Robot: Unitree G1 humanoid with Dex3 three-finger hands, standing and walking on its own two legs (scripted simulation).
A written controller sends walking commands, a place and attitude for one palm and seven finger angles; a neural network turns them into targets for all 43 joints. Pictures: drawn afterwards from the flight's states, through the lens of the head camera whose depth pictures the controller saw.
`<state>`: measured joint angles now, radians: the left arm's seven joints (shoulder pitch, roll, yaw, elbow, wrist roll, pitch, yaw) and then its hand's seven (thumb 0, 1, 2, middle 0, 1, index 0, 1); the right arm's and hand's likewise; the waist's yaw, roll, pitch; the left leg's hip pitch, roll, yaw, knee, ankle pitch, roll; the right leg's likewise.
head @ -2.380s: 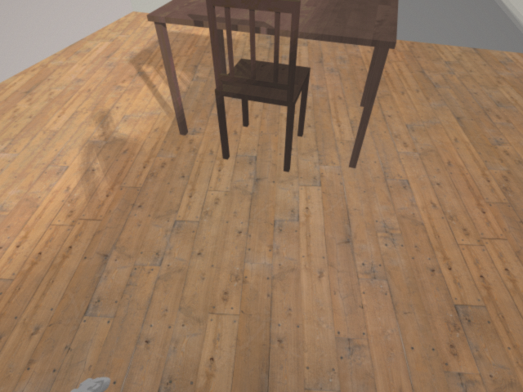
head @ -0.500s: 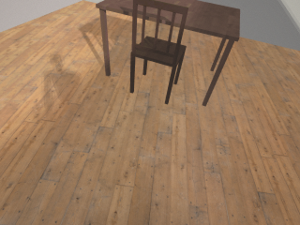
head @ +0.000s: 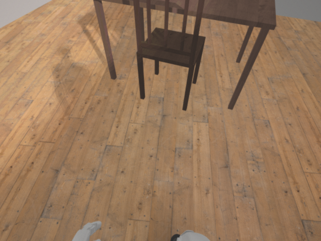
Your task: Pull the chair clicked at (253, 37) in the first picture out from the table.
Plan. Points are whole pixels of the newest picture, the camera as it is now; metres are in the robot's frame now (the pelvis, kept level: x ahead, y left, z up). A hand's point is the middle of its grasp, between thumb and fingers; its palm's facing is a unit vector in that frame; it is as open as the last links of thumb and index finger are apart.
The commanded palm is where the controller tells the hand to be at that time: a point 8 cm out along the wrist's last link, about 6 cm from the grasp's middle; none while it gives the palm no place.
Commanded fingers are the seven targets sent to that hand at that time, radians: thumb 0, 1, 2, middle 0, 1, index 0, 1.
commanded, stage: walk to a spot facing it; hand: left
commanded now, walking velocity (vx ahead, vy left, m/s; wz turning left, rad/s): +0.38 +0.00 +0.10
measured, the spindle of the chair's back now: (166, 23) +1.24 -0.05 -0.06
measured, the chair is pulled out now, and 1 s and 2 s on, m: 0.00 0.00 0.00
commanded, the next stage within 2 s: turn to face it in 0.84 s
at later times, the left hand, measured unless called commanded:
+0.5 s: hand out of the picture +0.09 +0.18 -0.16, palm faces +0.22 -0.96 -0.14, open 7.3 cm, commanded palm none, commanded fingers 0.00 0.90 0.90 -0.20 -0.30 -0.20 -0.30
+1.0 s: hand (95, 138) +0.48 +0.24 -0.14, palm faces -0.05 -0.98 -0.18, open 7.3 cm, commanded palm none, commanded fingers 0.00 0.90 0.90 -0.20 -0.30 -0.20 -0.30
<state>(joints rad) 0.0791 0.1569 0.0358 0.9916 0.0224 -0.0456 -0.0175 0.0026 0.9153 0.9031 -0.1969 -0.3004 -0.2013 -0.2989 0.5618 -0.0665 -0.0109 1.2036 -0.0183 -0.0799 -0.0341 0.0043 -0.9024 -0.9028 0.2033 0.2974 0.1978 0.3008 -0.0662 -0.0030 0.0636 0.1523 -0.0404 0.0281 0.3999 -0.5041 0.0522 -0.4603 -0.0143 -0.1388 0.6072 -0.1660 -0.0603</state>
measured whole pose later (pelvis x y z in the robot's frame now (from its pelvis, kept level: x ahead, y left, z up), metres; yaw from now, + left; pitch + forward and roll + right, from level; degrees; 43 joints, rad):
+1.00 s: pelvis +0.39 +0.06 +0.02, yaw -4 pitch -1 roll +1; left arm 0.17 0.18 0.07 1.01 0.03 0.02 -0.02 0.00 0.92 0.90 -0.19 -0.30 -0.20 -0.30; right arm 0.41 -0.13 -0.03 1.11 -0.03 -0.07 -0.02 0.00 -0.91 -0.90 0.20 0.30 0.19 0.30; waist -0.02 -0.02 0.05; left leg 0.03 0.02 0.32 0.33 -0.33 0.03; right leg -0.57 -0.11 -0.09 0.84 -0.16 0.00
